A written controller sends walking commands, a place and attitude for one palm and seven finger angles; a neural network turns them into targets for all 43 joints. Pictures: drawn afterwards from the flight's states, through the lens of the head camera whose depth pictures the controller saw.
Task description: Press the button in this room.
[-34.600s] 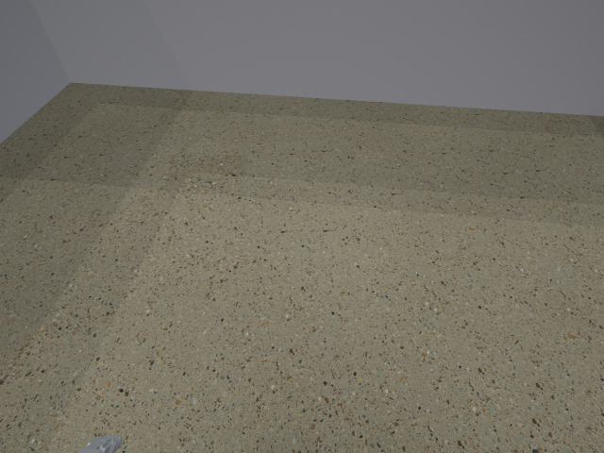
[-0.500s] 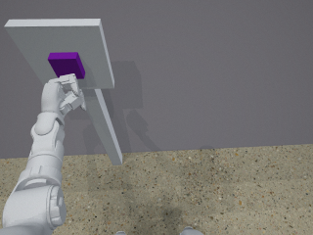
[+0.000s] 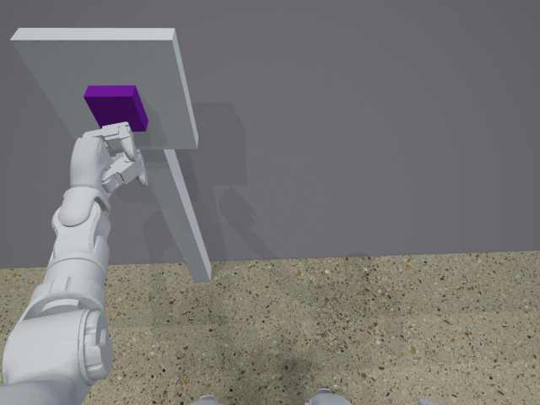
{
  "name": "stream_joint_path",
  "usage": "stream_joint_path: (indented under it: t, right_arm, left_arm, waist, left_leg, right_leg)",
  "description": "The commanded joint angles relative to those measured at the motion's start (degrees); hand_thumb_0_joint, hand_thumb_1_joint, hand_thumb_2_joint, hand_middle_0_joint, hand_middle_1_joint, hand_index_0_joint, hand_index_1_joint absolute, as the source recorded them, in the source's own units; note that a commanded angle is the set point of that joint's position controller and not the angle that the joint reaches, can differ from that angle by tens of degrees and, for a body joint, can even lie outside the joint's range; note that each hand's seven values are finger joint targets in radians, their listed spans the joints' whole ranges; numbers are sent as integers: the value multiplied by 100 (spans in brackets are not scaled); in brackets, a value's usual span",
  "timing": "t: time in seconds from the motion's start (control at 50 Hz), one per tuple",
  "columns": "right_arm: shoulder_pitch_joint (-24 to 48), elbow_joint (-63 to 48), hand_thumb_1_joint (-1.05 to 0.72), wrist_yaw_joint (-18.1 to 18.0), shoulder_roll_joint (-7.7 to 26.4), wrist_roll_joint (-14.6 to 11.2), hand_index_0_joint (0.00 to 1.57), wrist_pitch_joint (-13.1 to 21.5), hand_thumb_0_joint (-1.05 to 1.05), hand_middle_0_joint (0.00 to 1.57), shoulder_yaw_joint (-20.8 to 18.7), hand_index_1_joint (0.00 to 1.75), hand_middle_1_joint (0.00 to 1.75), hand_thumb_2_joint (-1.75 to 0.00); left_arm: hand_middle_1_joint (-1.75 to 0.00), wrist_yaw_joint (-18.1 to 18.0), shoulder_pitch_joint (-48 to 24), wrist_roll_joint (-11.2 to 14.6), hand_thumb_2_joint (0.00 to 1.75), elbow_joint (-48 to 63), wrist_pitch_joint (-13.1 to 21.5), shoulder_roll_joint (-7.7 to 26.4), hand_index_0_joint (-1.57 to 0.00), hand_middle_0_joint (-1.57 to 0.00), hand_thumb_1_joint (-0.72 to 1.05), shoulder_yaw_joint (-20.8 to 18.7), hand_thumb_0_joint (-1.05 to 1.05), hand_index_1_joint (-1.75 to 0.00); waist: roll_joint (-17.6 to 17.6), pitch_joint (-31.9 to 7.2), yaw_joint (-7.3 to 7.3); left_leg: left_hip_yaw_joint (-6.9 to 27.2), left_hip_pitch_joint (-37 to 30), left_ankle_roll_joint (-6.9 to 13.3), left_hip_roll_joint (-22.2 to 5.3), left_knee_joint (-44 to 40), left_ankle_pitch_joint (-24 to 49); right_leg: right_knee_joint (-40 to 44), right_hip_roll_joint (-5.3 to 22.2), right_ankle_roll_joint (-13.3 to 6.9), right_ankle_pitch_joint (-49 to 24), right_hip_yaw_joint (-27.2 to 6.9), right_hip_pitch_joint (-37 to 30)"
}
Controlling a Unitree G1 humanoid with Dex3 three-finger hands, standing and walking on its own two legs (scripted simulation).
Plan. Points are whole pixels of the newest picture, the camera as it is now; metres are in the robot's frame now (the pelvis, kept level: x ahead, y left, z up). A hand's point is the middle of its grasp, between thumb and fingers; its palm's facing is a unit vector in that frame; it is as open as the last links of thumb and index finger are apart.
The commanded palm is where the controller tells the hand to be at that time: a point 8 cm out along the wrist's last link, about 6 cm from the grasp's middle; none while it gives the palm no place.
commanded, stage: press the button with the knuckle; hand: left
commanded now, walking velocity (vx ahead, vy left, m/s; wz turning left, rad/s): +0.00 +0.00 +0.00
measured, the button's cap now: (118, 108) +0.53 +0.23 +0.12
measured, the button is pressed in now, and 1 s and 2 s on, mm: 0 13 0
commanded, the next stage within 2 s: hold the button down briefly in 0.80 s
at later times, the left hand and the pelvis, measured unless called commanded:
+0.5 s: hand (140, 147) +0.48 +0.19 +0.09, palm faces +0.02 -1.00 -0.02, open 2.9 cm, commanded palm +0.47 +0.24 +0.09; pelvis -0.01 +0.00 -0.01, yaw +0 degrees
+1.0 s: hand (137, 142) +0.49 +0.20 +0.09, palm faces +0.01 -1.00 -0.03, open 2.9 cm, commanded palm +0.50 +0.24 +0.09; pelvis -0.03 +0.01 -0.02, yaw +1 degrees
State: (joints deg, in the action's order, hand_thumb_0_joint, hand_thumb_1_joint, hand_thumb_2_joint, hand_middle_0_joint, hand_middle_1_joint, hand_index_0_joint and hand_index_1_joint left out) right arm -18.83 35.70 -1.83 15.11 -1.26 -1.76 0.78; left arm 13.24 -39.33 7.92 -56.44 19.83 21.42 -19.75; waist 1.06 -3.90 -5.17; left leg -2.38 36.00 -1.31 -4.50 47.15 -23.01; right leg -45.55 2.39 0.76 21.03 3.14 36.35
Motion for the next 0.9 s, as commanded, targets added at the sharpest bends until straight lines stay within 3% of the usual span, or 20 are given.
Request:
stream_joint_path:
  t: [0.0, 0.04, 0.08, 0.12, 0.14, 0.2, 0.24, 0.3, 0.38, 0.42, 0.5, 0.54, 0.6, 0.64, 0.66, 0.78, 0.82, 0.88]
  right_arm:
    - [-500, -341, -90, -105, 868, 14, 20, 189, 0, 20, -296, 30, 30, -90]
    - [-548, -313, -90, -108, 894, 24, 20, 198, 0, 20, -283, 30, 30, -90]
    - [-648, -293, -90, -109, 938, 52, 20, 192, 0, 20, -294, 30, 30, -90]
    - [-678, -309, -90, -93, 917, 59, 20, 194, 0, 20, -298, 30, 30, -90]
    - [-721, -304, -90, -76, 910, 66, 20, 189, 0, 20, -311, 30, 30, -90]
    - [-810, -287, -90, -49, 930, 79, 20, 146, 0, 20, -317, 30, 30, -90]
    - [-875, -283, -90, -49, 965, 82, 20, 113, 0, 20, -334, 30, 30, -90]
    - [-930, -290, -90, -33, 941, 98, 20, 88, 0, 20, -343, 30, 30, -90]
    - [-982, -211, -90, -66, 976, 96, 20, 85, 0, 20, -325, 30, 30, -90]
    - [-993, -201, -90, -72, 972, 103, 20, 108, 0, 20, -320, 30, 30, -90]
    - [-1048, -148, -90, -84, 1008, 110, 20, 128, 0, 20, -286, 30, 30, -90]
    - [-1085, -131, -90, -91, 1038, 125, 20, 155, 0, 20, -279, 30, 30, -90]
    - [-1125, -137, -90, -79, 1037, 144, 20, 186, 0, 20, -281, 30, 30, -90]
    - [-1149, -115, -90, -87, 1053, 144, 20, 186, 0, 20, -259, 30, 30, -90]
    - [-1127, -116, -90, -86, 1054, 132, 20, 195, 0, 20, -257, 30, 30, -90]
    - [-1256, -42, -90, -95, 1117, 185, 20, 278, 0, 20, -231, 30, 30, -90]
    - [-1277, -26, -90, -92, 1119, 185, 20, 307, 0, 20, -223, 30, 30, -90]
    - [-1304, 3, -90, -120, 1156, 178, 20, 359, 0, 20, -194, 30, 30, -90]
  left_arm:
    - [-150, 35, -2895, 80, 90, 830, 411, 1391, -130, -130, 90, -149, 0, -150]
    - [-150, 56, -3069, 56, 90, 656, 387, 1476, -130, -130, 90, -167, 0, -150]
    - [-150, 64, -3159, 43, 90, 578, 408, 1698, -130, -130, 90, -325, 0, -150]
    - [-150, 100, -3245, 23, 90, 661, 444, 1647, -130, -130, 90, -281, 0, -150]
    - [-150, 104, -3223, 28, 90, 679, 458, 1598, -130, -130, 90, -264, 0, -150]
    - [-150, 96, -3215, 29, 90, 440, 414, 1561, -130, -130, 90, -270, 0, -150]
    - [-150, 66, -3259, -28, 90, 386, 381, 1779, -130, -130, 90, -398, 0, -150]
    - [-150, 27, -3453, -64, 90, 541, 415, 1771, -130, -130, 90, -392, 0, -150]
    - [-150, 0, -3859, -79, 90, 409, 414, 1893, -130, -130, 90, -399, 0, -150]
    - [-150, -5, -3931, -126, 90, 384, 436, 1985, -130, -130, 90, -436, 0, -150]
    - [-150, 13, -4203, -151, 90, 75, 425, 2034, -130, -130, 90, -378, 0, -150]
    - [-150, 19, -4315, -160, 90, 4, 415, 2223, -130, -130, 90, -497, 0, -150]
    - [-150, 33, -4500, -157, 90, 65, 455, 2182, -130, -130, 90, -456, 0, -150]
    - [-150, 16, -4614, -158, 90, -58, 430, 2279, -130, -130, 90, -484, 0, -150]
    - [-150, 21, -4661, -170, 90, -174, 403, 2159, -130, -130, 90, -370, 0, -150]
    - [-150, -111, -5208, -282, 90, -272, 409, 2360, -130, -130, 90, -386, 0, -150]
    - [-150, -109, -5383, -262, 90, -293, 392, 2187, -130, -130, 90, -210, 0, -150]
    - [-150, -138, -5491, -248, 90, -504, 333, 2324, -130, -130, 90, -272, 0, -150]
  waist:
    - [123, -1940, -214]
    - [208, -1914, -245]
    - [-23, -2103, -241]
    - [379, -2355, -210]
    - [358, -2466, -208]
    - [164, -2326, -257]
    - [134, -2317, -256]
    - [333, -2454, -257]
    - [46, -2156, -439]
    - [424, -2310, -409]
    - [294, -2127, -551]
    - [351, -2207, -559]
    - [610, -2513, -573]
    - [390, -2334, -642]
    - [370, -2226, -696]
    - [597, -2305, -831]
    - [591, -2367, -926]
    - [467, -2117, -1010]
  left_leg:
    - [126, -853, 245, 407, -479, 1369]
    - [159, -801, 244, 409, -477, 1276]
    - [198, -764, 258, 397, -436, 1382]
    - [178, -924, 238, 400, -390, 1574]
    - [191, -1004, 235, 396, -357, 1710]
    - [196, -879, 237, 368, -345, 1746]
    - [190, -779, 250, 371, -340, 1678]
    - [210, -919, 243, 363, -329, 1781]
    - [224, -689, 278, 353, -344, 1381]
    - [222, -784, 259, 371, -329, 1371]
    - [289, -654, 263, 349, -307, 1186]
    - [300, -610, 265, 351, -271, 1113]
    - [341, -845, 245, 346, -212, 1307]
    - [364, -652, 254, 337, -199, 1230]
    - [361, -578, 260, 339, -198, 1027]
    - [471, -573, 263, 328, -162, 816]
    - [491, -600, 263, 317, -150, 719]
    - [473, -307, 294, 323, -158, 362]
  right_leg:
    - [497, -337, -127, -1760, -152, -886]
    - [493, -333, -137, -1610, -146, -774]
    - [437, -348, -135, -1689, -149, -884]
    - [375, -340, -146, -1828, -156, -838]
    - [348, -352, -146, -1914, -142, -838]
    - [346, -376, -125, -1935, -109, -755]
    - [354, -376, -122, -1902, -134, -775]
    - [333, -383, -131, -1909, -116, -717]
    - [429, -395, -106, -1621, -141, -622]
    - [414, -385, -118, -1549, -156, -545]
    - [422, -401, -112, -1316, -141, -332]
    - [418, -394, -107, -1213, -152, -293]
    - [351, -403, -123, -1273, -133, -194]
    - [358, -407, -101, -1233, -125, -176]
    - [394, -412, -92, -1043, -135, -57]
    - [347, -405, -110, -716, -105, 256]
    - [367, -408, -90, -622, -101, 371]
    - [419, -408, -77, -386, -135, 450]
